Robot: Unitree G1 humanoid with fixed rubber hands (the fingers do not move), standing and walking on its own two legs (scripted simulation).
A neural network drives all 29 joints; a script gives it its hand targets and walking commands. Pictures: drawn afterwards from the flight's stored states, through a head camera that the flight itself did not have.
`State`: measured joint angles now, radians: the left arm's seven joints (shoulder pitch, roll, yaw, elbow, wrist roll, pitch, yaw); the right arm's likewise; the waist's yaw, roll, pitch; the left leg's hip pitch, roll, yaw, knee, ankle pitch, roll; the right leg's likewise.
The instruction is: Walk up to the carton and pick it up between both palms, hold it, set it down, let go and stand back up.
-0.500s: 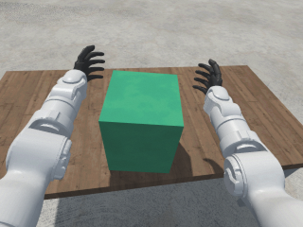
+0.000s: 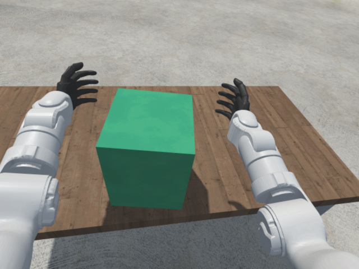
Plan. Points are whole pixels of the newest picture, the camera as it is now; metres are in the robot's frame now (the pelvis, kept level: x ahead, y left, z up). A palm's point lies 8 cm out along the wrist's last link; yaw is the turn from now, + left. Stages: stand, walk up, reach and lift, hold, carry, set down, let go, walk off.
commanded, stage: set down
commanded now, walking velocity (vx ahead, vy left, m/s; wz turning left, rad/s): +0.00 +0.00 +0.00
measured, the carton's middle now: (150, 150) +0.43 +0.01 +0.01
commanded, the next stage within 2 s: none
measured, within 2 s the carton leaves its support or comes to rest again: neither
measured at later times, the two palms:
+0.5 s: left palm (44, 137) +0.39 +0.23 +0.13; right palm (238, 150) +0.32 -0.17 +0.13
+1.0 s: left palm (36, 185) +0.31 +0.25 +0.06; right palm (238, 182) +0.27 -0.17 +0.08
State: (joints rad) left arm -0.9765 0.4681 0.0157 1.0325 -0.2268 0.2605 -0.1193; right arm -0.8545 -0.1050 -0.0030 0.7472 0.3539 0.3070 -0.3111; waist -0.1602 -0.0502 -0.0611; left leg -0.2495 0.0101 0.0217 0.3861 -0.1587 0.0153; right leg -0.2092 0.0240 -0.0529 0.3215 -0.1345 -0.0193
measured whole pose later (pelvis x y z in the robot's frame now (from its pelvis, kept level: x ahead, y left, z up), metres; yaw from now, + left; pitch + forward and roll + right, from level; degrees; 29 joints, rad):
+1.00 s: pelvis +0.00 +0.04 +0.00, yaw -3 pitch -6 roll -2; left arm -0.16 0.34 0.05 0.19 -0.24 0.31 -0.07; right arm -0.06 -0.08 -0.08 0.03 0.20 0.26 -0.20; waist 0.00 -0.01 0.09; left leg -0.12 0.00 0.08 0.44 -0.22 0.06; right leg -0.09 0.01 0.01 0.35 -0.16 0.02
